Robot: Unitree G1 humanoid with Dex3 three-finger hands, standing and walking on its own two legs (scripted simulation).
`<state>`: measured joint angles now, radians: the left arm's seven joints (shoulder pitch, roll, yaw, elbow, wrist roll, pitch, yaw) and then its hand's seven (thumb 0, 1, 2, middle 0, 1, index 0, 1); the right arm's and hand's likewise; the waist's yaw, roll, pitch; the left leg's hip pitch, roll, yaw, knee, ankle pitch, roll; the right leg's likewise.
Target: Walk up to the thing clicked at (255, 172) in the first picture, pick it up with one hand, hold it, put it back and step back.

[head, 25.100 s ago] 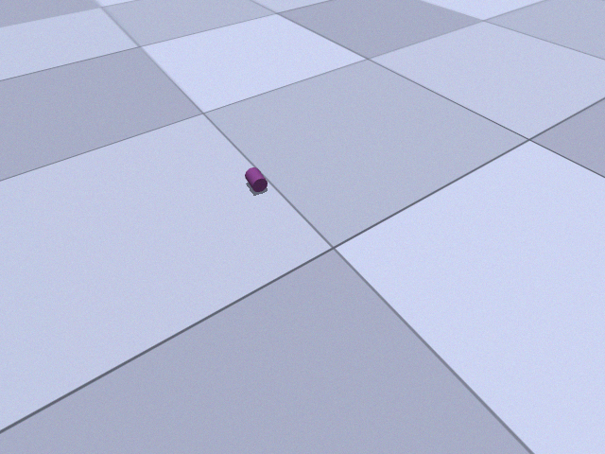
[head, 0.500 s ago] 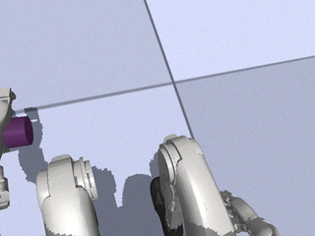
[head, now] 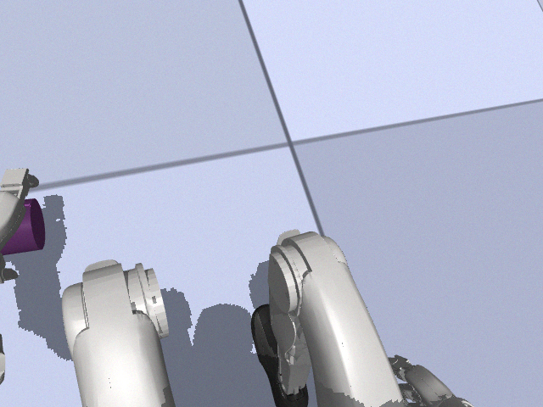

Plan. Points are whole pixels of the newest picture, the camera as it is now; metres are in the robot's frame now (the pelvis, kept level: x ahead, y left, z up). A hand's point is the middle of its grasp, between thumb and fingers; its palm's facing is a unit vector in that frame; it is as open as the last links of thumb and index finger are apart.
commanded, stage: rest palm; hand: left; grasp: from above
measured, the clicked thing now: out of the picture +0.40 +0.35 -0.25
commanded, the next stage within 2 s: close in 1.14 s
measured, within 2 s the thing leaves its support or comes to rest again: neither
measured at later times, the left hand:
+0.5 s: hand out of the picture +0.39 +0.35 -0.23, palm faces -0.50 -0.17 -0.85, open 14.2 cm
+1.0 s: hand out of the picture +0.39 +0.34 -0.22, palm faces -0.41 -0.08 -0.91, open 14.0 cm
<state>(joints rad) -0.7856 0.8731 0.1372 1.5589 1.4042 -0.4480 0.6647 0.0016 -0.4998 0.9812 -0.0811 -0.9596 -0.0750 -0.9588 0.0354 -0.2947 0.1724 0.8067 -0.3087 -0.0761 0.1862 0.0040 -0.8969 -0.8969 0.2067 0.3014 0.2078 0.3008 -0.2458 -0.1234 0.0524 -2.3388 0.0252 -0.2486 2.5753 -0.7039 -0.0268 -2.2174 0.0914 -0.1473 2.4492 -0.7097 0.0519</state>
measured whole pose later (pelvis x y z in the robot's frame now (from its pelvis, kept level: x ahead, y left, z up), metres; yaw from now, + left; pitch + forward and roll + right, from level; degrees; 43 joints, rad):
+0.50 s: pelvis +0.01 +0.00 +0.00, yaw +0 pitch +27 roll -12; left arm -0.84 0.92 0.16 1.60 1.29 -0.33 0.54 0.00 -0.51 0.97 -0.08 -0.99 -0.08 -0.99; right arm 0.03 -0.27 0.20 0.76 -0.29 -0.16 0.24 0.00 -0.91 -0.90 0.20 0.30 0.20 0.30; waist -0.27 -0.11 0.11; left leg -2.35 0.02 -0.26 2.58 -0.73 -0.02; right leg -2.21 0.09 -0.15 2.45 -0.74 0.06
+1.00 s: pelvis +0.00 +0.00 +0.00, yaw -1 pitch +26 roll -12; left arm -0.86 0.86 0.07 1.66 1.33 -0.28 0.71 0.00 -0.47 0.97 -0.10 -0.95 -0.09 -0.95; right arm 0.00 -0.31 0.19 0.80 -0.30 -0.20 0.24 0.00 -0.90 -0.90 0.20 0.30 0.21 0.30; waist -0.26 -0.12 0.06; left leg -2.37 0.03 -0.25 2.58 -0.70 -0.01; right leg -2.24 0.10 -0.15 2.45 -0.70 0.06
